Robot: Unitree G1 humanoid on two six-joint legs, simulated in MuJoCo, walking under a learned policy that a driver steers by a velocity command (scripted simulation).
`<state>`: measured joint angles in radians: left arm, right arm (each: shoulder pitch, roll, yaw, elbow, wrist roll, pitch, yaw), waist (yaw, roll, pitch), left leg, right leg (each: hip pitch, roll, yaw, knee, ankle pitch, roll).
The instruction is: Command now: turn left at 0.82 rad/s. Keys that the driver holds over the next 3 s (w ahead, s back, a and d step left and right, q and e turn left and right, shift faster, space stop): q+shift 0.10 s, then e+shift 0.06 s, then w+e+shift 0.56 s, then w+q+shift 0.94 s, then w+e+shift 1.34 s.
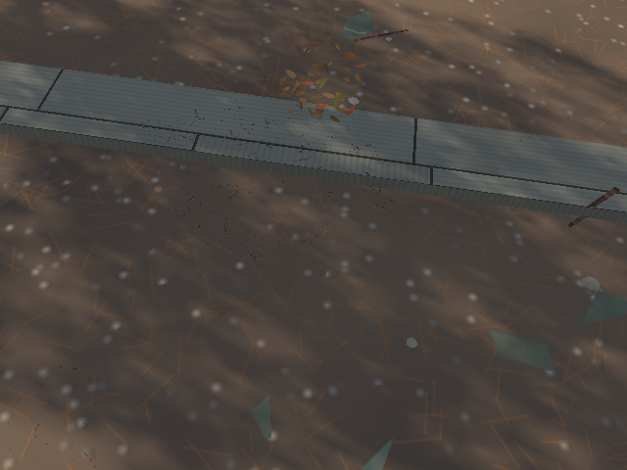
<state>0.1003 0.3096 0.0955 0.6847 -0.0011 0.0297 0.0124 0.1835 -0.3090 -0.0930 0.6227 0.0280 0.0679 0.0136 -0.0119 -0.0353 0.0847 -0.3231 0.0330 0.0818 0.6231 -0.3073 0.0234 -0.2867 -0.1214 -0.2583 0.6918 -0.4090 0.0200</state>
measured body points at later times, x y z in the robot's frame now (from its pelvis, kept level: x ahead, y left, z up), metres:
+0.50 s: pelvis +0.12 +0.00 +0.02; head +0.12 +0.00 +0.47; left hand +0.23 +0.28 -0.09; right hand +0.20 -0.28 -0.09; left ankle +0.00 +0.10 -0.72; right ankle +0.22 -0.15 -0.66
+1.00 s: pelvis +0.49 -0.17 +0.01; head +0.51 -0.18 +0.46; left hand +0.58 +0.09 -0.11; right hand +0.56 -0.44 -0.12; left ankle +0.72 -0.06 -0.64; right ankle +0.35 -0.17 -0.72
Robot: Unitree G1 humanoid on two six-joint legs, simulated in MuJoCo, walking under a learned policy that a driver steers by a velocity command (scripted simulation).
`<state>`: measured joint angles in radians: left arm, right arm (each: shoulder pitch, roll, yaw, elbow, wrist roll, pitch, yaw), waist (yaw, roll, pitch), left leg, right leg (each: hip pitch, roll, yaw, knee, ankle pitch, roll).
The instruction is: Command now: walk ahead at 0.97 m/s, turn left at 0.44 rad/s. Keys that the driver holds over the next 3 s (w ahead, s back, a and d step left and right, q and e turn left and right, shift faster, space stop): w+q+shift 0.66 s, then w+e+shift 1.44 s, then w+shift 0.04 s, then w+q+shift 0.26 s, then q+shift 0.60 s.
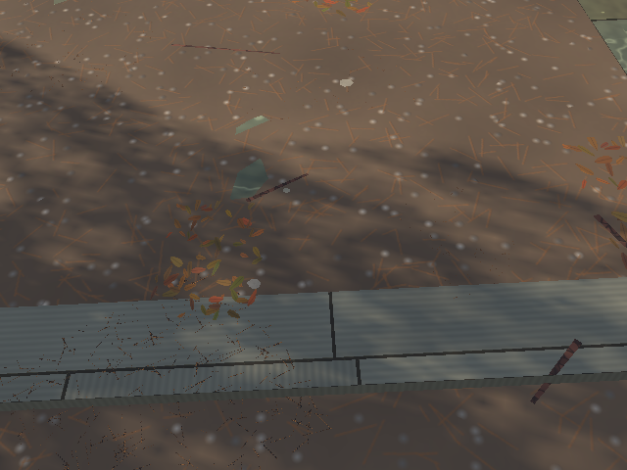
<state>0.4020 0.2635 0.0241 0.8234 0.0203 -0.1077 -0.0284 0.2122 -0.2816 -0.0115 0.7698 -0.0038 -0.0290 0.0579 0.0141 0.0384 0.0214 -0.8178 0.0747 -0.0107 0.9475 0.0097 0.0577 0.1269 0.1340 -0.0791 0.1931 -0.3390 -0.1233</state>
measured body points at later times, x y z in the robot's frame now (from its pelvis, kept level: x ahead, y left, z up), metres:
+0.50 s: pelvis +0.48 +0.01 +0.00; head +0.51 +0.03 +0.45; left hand +0.69 +0.28 -0.03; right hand +0.54 -0.28 -0.12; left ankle +0.31 +0.02 -0.73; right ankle +0.73 -0.10 -0.68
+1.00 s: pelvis +0.85 +0.23 +0.03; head +0.86 +0.26 +0.48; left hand +0.66 +0.43 -0.11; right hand +1.16 +0.16 -0.04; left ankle +0.84 +0.35 -0.69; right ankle +0.79 -0.03 -0.59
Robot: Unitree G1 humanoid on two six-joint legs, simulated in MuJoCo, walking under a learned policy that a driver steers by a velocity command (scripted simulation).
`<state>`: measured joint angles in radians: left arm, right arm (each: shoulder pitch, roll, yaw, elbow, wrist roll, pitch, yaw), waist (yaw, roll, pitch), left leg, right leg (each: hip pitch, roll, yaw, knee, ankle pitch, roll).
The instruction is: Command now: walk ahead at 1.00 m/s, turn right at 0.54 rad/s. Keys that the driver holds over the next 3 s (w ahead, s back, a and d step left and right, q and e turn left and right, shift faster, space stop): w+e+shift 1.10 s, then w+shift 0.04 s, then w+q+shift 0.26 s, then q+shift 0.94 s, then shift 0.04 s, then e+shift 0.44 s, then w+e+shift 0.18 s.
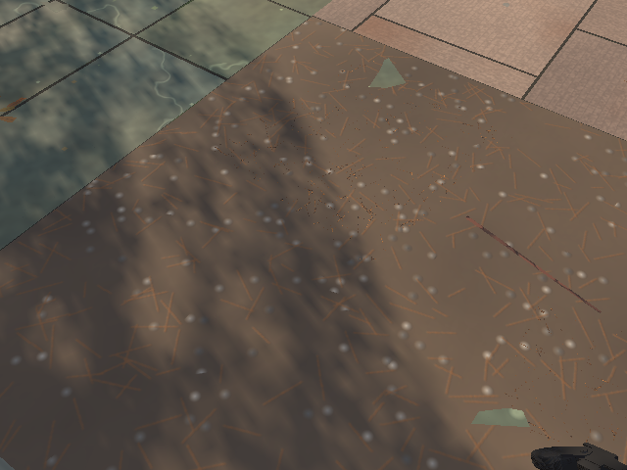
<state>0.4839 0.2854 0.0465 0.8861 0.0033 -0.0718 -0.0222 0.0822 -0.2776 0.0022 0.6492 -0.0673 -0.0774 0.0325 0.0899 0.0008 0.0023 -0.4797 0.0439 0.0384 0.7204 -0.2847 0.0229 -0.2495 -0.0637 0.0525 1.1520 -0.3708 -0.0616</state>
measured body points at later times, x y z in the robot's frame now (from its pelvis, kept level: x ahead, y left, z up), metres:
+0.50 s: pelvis +0.45 -0.09 +0.00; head +0.47 -0.09 +0.45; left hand +0.61 +0.17 -0.13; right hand +0.52 -0.37 -0.09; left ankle +0.45 +0.11 -0.60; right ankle +0.47 -0.10 -0.72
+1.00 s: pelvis +0.86 -0.24 +0.02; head +0.87 -0.25 +0.47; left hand +1.20 -0.22 -0.06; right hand +0.63 -0.45 -0.09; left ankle +0.93 -0.13 -0.72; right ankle +0.79 -0.32 -0.62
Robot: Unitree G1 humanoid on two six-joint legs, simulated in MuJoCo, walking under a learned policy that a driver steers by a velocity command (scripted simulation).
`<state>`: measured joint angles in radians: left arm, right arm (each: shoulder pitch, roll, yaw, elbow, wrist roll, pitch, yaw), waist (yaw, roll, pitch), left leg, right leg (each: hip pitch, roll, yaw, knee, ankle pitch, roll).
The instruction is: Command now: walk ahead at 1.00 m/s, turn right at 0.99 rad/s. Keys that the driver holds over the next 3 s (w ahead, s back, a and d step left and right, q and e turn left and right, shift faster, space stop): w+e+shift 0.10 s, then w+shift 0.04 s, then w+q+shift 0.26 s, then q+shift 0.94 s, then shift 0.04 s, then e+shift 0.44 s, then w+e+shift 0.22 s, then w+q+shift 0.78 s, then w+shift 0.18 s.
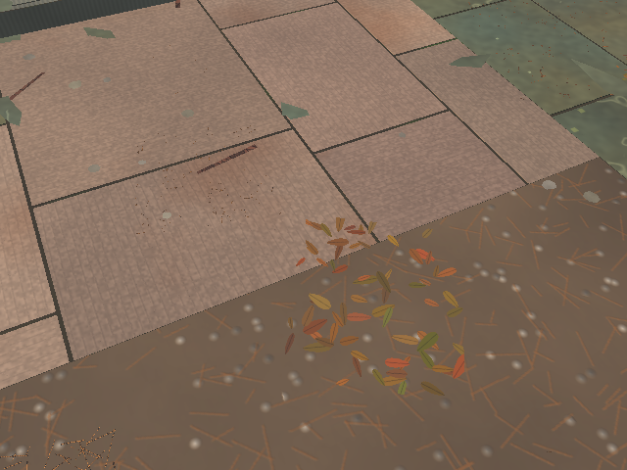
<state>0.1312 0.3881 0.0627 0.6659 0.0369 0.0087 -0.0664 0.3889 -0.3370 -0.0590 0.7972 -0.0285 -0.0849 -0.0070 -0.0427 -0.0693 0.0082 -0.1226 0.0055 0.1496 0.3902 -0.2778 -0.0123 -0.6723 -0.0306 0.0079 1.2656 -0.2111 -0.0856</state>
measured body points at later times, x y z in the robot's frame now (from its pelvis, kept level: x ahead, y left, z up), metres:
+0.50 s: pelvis +0.45 -0.05 +0.00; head +0.47 -0.05 +0.45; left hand +0.48 +0.23 -0.13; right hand +0.53 -0.32 -0.12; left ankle +0.56 +0.10 -0.66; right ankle +0.35 -0.08 -0.74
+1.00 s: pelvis +0.73 -0.07 +0.00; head +0.77 -0.03 +0.44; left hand +0.88 +0.25 -0.07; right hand +0.97 -0.31 -0.08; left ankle +0.75 -0.01 -0.74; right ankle +0.92 -0.21 -0.69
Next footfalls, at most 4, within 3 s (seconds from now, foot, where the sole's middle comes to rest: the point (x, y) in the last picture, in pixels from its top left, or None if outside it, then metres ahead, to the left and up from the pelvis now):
0.24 right None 0.39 -0.09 -0.77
0.66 left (309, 347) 0.79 -0.01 -0.77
1.14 right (353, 285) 0.97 -0.13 -0.77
1.54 left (292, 365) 0.74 0.03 -0.77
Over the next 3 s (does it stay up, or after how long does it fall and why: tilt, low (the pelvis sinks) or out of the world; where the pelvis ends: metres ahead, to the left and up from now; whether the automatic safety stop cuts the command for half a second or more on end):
stays up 1.58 0.27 -0.01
